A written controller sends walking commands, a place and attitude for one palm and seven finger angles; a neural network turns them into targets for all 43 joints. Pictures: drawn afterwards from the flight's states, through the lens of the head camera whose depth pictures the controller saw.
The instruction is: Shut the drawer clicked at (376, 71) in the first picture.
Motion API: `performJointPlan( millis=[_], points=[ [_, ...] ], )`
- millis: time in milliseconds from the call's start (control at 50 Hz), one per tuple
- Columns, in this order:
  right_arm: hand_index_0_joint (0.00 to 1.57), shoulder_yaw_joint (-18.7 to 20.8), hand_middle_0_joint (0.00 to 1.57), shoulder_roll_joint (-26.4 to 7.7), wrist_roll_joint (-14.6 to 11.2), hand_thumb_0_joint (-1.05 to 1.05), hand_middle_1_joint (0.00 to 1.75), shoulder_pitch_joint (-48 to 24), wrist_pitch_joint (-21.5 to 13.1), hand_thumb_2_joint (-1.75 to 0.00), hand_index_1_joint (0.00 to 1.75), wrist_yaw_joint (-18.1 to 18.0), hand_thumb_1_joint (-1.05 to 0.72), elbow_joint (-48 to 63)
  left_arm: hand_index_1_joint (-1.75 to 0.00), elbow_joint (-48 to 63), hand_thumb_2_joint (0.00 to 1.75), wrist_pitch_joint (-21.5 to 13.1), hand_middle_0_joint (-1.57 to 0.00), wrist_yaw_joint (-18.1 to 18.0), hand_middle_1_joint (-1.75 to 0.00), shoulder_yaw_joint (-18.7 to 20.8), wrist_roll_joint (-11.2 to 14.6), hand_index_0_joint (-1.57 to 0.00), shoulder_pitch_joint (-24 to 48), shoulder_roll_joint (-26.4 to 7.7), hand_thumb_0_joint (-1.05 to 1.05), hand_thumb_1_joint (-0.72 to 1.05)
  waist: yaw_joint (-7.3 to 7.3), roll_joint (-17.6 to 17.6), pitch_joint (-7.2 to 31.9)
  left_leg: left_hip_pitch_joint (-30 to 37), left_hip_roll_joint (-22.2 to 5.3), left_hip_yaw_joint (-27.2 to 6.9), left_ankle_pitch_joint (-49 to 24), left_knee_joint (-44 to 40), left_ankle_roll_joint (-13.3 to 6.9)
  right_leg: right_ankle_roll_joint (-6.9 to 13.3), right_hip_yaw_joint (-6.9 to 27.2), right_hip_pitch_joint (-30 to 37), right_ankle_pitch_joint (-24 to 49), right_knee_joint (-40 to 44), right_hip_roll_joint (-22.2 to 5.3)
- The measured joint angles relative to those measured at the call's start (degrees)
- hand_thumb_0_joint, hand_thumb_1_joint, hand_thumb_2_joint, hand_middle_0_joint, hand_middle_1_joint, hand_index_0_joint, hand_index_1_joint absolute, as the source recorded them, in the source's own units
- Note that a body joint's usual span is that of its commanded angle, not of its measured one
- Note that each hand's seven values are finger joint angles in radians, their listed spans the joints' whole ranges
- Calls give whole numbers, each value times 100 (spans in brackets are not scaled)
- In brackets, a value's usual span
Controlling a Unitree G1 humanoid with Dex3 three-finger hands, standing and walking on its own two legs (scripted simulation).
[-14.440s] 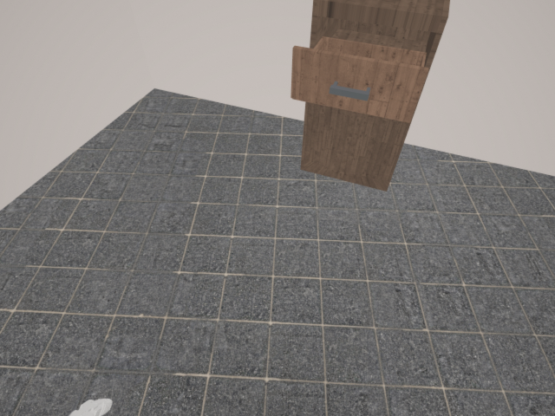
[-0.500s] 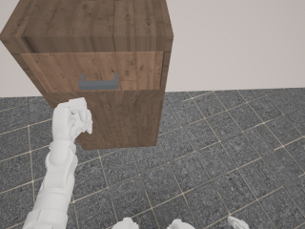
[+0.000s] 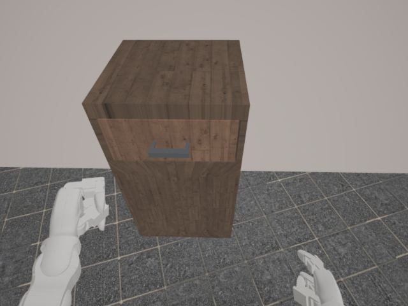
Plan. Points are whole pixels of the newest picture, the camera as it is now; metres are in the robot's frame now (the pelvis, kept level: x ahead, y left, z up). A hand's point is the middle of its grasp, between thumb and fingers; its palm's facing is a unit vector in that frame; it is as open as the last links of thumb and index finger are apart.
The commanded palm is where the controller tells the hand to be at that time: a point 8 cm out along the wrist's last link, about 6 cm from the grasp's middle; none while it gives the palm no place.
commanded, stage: draw the hand back to the body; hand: left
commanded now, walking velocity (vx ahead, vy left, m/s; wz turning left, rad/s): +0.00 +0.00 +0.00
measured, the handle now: (169, 148) +0.58 +0.16 -0.07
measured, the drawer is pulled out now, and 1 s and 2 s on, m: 0.00 0.00 0.00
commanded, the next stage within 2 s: step back with the hand held close in 0.52 s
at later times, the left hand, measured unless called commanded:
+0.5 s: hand (42, 234) +0.17 +0.24 +0.17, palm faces +0.40 -0.83 -0.38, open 3.3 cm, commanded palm +0.13 +0.28 +0.18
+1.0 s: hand (55, 233) +0.18 +0.23 +0.15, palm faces +0.26 -0.83 -0.49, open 3.3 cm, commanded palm +0.12 +0.28 +0.18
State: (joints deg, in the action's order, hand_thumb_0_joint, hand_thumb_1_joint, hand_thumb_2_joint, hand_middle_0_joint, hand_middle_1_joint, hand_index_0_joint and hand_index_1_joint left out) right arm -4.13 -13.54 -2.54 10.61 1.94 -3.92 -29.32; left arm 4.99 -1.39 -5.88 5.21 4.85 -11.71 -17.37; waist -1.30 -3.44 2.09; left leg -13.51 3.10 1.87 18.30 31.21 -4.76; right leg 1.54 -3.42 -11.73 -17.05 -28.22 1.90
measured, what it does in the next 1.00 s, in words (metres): stands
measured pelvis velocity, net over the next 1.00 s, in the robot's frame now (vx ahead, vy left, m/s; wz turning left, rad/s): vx -0.02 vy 0.00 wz -0.02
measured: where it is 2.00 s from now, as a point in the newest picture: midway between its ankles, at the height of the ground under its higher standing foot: outside the picture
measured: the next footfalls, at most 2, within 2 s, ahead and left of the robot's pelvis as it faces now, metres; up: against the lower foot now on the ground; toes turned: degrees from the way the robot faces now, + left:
none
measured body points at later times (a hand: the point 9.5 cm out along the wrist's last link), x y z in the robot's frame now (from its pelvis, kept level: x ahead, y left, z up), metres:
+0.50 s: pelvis +0.00 +0.00 +0.01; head -0.03 -0.03 +0.45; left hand +0.15 +0.28 +0.19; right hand +0.19 -0.22 -0.07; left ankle -0.02 +0.06 -0.73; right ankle -0.02 -0.10 -0.73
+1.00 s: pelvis -0.02 +0.00 +0.01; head +0.01 +0.00 +0.45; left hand +0.16 +0.27 +0.18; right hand +0.15 -0.26 -0.08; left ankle -0.02 +0.06 -0.73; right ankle -0.02 -0.10 -0.73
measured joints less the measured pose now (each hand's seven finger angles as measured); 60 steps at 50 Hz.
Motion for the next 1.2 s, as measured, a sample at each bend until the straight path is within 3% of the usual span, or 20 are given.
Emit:
performJointPlan(
  millis=[160,400,560,680,780,920,1060,1200],
  points=[
    [20,56,20,16,94,1,30,77,-234,-90,30,96,-90,-195,-160,1122,90,-12,-140,48,-160,345,7,-140,-967,-57,2,89,-80,-28,-102,529,23,7,-188,-487,0,-9,35,515,185,469,-5],
    [20,237,20,-33,105,2,30,193,-590,-90,30,150,-90,-435,-160,2354,90,-313,-141,28,-160,1156,49,-140,-2052,-322,2,89,-194,-126,-51,652,-3,-5,-186,-503,23,10,27,659,205,530,23],
    [20,255,20,-19,114,2,30,140,-664,-90,30,76,-90,-496,-160,2154,90,-367,-141,3,-160,1048,15,-141,-1958,-119,2,89,-222,-110,-114,612,-6,-25,-216,-461,41,37,-1,605,201,445,23],
    [20,226,20,23,130,2,30,159,-743,-90,30,41,-90,-461,-160,2189,90,-404,-141,13,-160,1051,-1,-141,-1902,-170,2,89,-193,-61,-168,627,-48,-19,-209,-446,71,69,6,632,217,468,65],
    [20,261,20,6,202,1,30,26,-564,-90,30,138,-90,-398,-160,2188,90,-912,-141,-1,-160,1540,-62,-141,-1883,-293,2,89,-19,-66,-215,369,-122,5,-224,-386,75,65,30,443,351,593,136],
    [20,485,20,-96,187,1,30,-8,-186,-90,30,118,-90,-308,-160,2348,90,-959,-141,41,-160,1327,-148,-141,-2336,-302,2,89,173,36,-315,100,-33,107,-363,-497,4,-12,119,45,385,455,38],
    [20,558,20,-63,175,2,30,36,-88,-90,30,38,-90,-231,-160,2732,90,-989,-141,-44,-160,1559,-151,-141,-2522,-633,2,89,162,185,-391,-162,19,138,-412,-377,-47,-59,130,-260,385,236,-25],
    [20,507,20,45,200,1,30,-56,-163,-90,30,46,-90,-165,-160,2809,90,-1011,-141,-93,-160,1637,-194,-141,-2489,-597,2,89,134,224,-368,-404,43,180,-469,-208,-107,-96,148,-526,426,19,-63]
  ],
)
